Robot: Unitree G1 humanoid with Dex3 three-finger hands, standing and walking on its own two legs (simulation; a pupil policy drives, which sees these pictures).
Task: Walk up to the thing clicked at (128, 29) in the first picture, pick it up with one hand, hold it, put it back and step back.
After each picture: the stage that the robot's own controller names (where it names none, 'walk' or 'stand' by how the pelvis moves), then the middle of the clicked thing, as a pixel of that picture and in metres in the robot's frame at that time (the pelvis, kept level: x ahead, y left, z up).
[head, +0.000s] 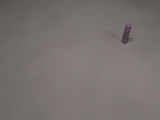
stand; (126, 34) +1.52 -0.52 -0.66
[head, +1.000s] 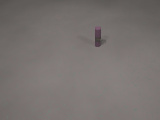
walk; (97, 37) +1.46 -0.08 -0.63
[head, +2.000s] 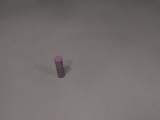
walk; (59, 67) +0.94 +0.27 -0.64
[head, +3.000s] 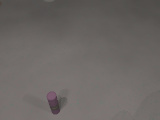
walk; (53, 103) +0.60 +0.24 -0.63
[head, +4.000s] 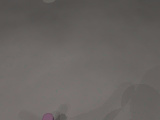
stand; out of the picture +0.42 +0.26 -0.64
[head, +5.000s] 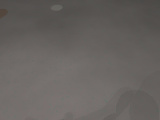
stand; out of the picture +0.40 +0.21 -0.65
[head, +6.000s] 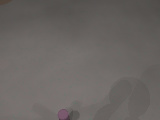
stand; out of the picture +0.42 +0.15 -0.64
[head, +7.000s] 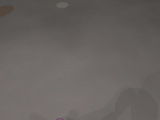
stand; out of the picture +0.42 +0.18 -0.66
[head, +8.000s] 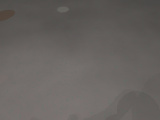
stand; out of the picture +0.40 +0.18 -0.66
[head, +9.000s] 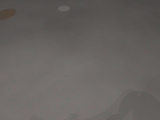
stand; out of the picture +0.41 +0.18 -0.66
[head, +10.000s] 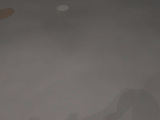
stand; out of the picture +0.40 +0.18 -0.66
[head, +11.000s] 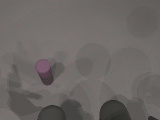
go down; (45, 73) +0.48 +0.16 -0.40
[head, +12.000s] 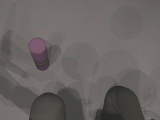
go down; (40, 56) +0.51 +0.16 -0.29
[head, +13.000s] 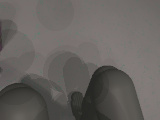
close in; out of the picture +0.51 +0.20 -0.18
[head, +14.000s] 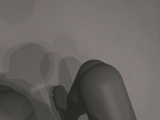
close; out of the picture +0.50 +0.23 -0.18
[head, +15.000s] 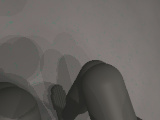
lift; out of the picture +0.47 +0.21 -0.19
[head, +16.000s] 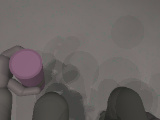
lift; (31, 76) +0.36 +0.17 -0.05
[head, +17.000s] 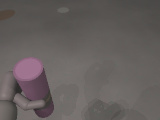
hold; (38, 92) +0.31 +0.15 +0.08
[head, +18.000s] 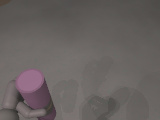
hold; (40, 100) +0.30 +0.15 +0.02
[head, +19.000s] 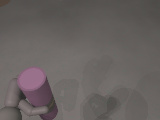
hold; (41, 98) +0.31 +0.15 +0.02
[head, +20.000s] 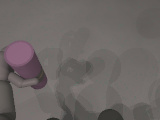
crouch; (31, 70) +0.40 +0.15 -0.03
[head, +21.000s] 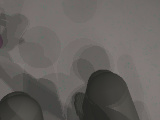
lower; out of the picture +0.52 +0.19 -0.08
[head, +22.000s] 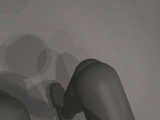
lower; out of the picture +0.49 +0.22 -0.18
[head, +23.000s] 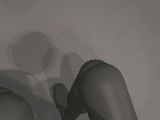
lower; out of the picture +0.47 +0.22 -0.19
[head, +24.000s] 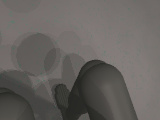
lower; out of the picture +0.47 +0.21 -0.19
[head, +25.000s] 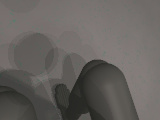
rest; out of the picture +0.47 +0.21 -0.19
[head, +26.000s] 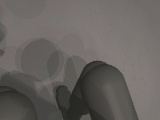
open; out of the picture +0.46 +0.18 -0.19
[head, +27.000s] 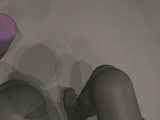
stand; out of the picture +0.45 +0.18 -0.20
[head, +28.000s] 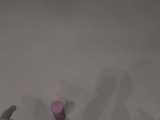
stand; (58, 112) +0.39 +0.13 -0.53
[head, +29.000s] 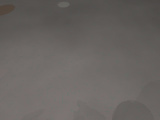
stand; out of the picture +0.37 +0.13 -0.60
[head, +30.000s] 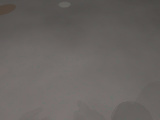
stand; out of the picture +0.37 +0.13 -0.60
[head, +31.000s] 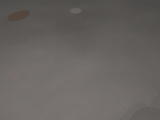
stand; out of the picture +0.38 +0.12 -0.65
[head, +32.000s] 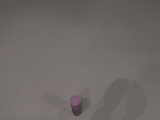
walk; (76, 106) +0.46 +0.08 -0.63
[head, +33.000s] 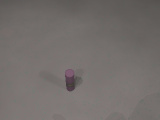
walk; (70, 80) +0.67 +0.09 -0.63
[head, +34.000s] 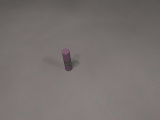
stand; (67, 60) +0.98 +0.21 -0.63
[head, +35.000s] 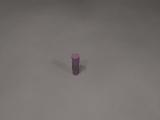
stand; (75, 64) +1.02 +0.09 -0.65
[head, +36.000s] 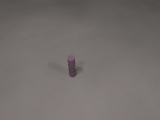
stand; (71, 66) +1.01 +0.12 -0.66
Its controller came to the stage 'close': yes
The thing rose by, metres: 0.69
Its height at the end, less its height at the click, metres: +0.00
